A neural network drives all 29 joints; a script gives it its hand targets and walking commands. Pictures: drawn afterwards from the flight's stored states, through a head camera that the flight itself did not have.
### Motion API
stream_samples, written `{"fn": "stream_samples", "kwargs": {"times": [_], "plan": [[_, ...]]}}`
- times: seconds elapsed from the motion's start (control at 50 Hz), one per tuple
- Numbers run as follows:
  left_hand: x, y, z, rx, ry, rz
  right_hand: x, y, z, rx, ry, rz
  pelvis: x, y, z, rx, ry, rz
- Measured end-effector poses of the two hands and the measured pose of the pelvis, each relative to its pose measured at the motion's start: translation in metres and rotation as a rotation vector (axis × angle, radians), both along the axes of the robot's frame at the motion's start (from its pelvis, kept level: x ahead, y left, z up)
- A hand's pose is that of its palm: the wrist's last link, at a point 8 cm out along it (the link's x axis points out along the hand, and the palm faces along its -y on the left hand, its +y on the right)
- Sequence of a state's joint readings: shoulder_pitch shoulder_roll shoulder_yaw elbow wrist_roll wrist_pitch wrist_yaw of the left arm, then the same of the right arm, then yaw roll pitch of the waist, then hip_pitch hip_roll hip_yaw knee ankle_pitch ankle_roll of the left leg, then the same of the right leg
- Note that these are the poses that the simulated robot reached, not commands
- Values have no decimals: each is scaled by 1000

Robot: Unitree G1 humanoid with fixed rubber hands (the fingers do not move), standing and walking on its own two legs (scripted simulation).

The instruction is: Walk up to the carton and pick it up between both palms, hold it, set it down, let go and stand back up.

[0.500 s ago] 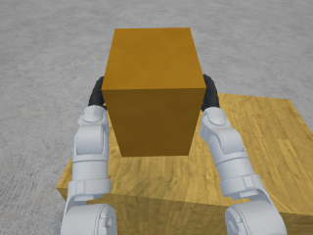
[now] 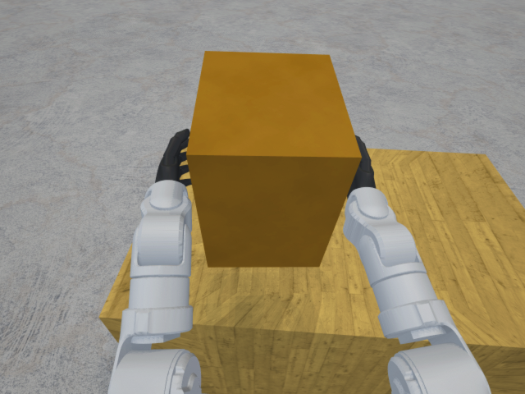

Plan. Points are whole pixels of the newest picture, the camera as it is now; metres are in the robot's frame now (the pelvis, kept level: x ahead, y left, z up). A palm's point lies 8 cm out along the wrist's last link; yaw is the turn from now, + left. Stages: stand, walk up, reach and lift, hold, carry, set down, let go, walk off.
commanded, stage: hold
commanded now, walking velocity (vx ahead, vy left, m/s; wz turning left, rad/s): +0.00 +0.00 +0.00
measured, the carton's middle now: (265, 166) +0.39 +0.00 +0.17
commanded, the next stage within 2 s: none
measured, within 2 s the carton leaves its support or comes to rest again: neither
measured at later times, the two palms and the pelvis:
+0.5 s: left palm (164, 182) +0.36 +0.14 +0.18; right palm (352, 175) +0.36 -0.13 +0.18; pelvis +0.00 -0.01 +0.00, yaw +2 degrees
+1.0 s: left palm (163, 187) +0.35 +0.14 +0.17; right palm (350, 184) +0.35 -0.13 +0.17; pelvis +0.00 +0.00 +0.00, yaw +0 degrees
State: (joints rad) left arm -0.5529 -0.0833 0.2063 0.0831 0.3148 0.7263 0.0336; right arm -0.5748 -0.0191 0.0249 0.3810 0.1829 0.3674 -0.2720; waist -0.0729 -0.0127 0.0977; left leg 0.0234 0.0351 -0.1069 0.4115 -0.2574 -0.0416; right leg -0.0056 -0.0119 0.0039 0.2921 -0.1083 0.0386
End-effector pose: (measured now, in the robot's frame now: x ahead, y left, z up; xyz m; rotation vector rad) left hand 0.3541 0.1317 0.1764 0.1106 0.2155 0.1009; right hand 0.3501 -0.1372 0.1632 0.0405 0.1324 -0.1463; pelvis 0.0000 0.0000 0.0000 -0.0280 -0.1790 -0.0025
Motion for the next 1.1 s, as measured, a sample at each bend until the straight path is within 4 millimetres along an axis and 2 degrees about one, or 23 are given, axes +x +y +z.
{"fn": "stream_samples", "kwargs": {"times": [0.14, 0.36, 0.62, 0.86, 1.1], "plan": [[-2, -5, 3, -26, -22, 10, -1, -5, 6, 2, -22, 0, -5, -8, 1, 4, 9, 5], [3, 3, -10, -63, 14, 16, 7, 3, 4, -25, 13, 7, -9, -18, 1, 10, 36, 23], [2, 12, 6, -26, -33, 3, 5, 12, 20, -6, -33, 3, 4, -6, 0, -2, 5, 27], [1, 15, -5, -31, 10, 7, 3, 15, 3, -18, 8, 4, 4, 4, 0, -1, -11, 6], [3, 8, -7, -36, 8, 16, 6, 8, 2, -20, 6, 11, 0, -5, 0, -1, 17, 8]]}}
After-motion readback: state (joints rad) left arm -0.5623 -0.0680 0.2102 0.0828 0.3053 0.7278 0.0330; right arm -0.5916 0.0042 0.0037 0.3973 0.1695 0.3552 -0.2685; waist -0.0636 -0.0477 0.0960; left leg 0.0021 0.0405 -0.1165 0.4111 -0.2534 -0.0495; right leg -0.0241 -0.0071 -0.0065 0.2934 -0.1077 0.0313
